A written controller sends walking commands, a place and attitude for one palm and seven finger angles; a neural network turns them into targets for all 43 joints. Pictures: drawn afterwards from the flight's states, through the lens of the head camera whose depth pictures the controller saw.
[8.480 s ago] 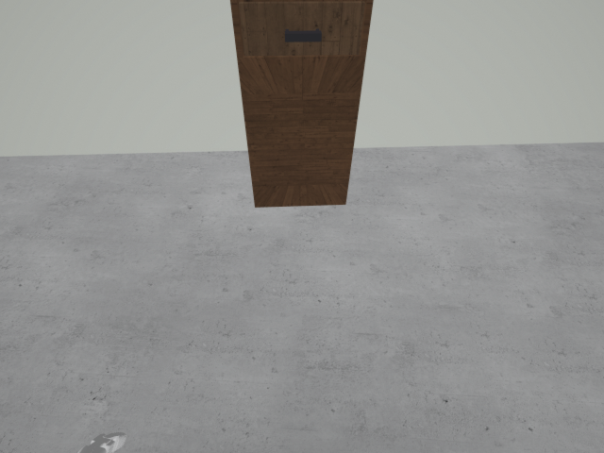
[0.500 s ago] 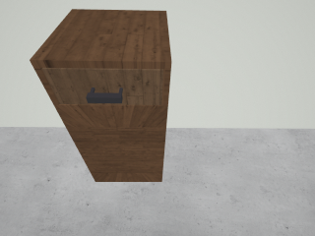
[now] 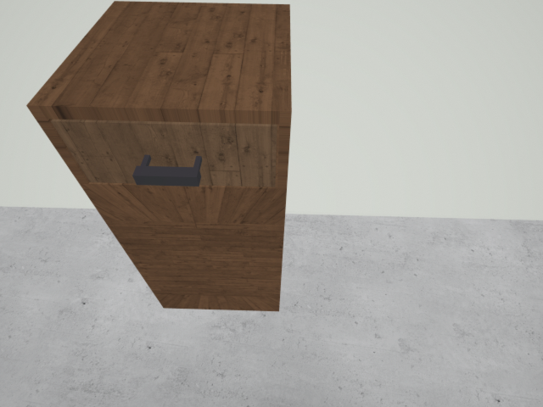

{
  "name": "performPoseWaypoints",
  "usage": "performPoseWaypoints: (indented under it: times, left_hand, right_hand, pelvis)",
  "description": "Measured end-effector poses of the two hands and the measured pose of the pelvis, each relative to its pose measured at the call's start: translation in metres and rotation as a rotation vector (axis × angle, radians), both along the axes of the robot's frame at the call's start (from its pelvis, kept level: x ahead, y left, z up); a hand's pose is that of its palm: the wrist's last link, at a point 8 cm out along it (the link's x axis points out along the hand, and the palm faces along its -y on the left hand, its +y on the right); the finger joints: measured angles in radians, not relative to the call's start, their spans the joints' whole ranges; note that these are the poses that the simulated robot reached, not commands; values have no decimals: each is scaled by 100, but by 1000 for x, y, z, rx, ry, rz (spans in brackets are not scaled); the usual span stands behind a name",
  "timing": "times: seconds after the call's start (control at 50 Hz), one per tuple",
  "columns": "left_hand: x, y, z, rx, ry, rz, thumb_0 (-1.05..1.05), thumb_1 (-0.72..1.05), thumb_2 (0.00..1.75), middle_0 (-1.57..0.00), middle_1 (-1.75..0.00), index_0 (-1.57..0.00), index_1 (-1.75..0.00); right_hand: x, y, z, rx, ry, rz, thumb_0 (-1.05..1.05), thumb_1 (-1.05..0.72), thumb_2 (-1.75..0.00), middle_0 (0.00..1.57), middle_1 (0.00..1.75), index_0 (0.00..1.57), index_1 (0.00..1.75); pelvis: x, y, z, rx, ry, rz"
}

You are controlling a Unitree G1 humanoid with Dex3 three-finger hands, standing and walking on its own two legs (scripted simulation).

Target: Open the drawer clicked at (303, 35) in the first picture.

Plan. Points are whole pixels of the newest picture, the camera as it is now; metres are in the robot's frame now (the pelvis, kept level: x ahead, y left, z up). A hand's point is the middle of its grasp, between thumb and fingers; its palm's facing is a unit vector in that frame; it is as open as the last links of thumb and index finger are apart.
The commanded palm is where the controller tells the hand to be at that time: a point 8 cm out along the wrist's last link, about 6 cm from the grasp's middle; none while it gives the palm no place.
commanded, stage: come to a stop and stand still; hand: left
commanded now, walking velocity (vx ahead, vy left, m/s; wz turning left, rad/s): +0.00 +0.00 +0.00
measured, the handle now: (170, 168) +0.50 +0.24 +0.03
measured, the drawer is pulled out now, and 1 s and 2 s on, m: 0.00 0.00 0.00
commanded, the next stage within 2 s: look again from close up in 1.72 s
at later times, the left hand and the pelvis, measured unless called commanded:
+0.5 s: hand out of the picture -0.01 +0.22 -0.17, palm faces +0.00 -0.97 -0.25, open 7.4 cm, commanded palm none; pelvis -0.08 +0.04 -0.01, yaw +0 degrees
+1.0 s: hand out of the picture -0.09 +0.17 -0.18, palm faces +0.05 -0.99 -0.16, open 7.4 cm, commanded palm none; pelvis -0.05 +0.02 +0.00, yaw +1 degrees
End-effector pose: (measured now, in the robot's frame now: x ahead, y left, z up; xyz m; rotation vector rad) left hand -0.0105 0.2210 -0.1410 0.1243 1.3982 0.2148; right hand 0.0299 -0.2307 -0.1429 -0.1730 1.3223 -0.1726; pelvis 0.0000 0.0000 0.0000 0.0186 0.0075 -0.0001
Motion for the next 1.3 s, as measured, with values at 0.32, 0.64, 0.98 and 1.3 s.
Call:
performPoseWaypoints:
  times: [0.32, 0.64, 0.98, 1.3]
  left_hand:
    - [16, 49, 0, 35, -164, -74, 1, 91, 90, -20, -30, -20, -30]
    - [-49, 41, 3, 14, -93, -74, 1, 91, 90, -20, -30, -20, -30]
    - [-83, -1, -4, -55, 73, -10, 1, 91, 90, -20, -30, -20, -30]
    - [-28, -5, -7, -27, 31, -19, 2, 93, 90, -20, -30, -20, -30]
  right_hand:
    - [-31, 32, -1, 2, -118, 34, 0, -92, -90, 20, 30, 20, 30]
    - [-135, 51, -17, 85, 79, 18, 0, -91, -90, 20, 30, 20, 30]
    - [-107, 37, -13, 75, 113, 21, 0, -91, -90, 20, 30, 20, 30]
    - [-55, 24, -14, 62, 84, 27, 1, -92, -90, 20, 30, 20, 30]
  pelvis:
    - [-48, 33, -9, -32, -55, 8]
    - [-82, 35, -7, -9, -40, 12]
    - [-53, 19, -4, -7, -14, 17]
    - [-18, 3, -5, -12, -6, 23]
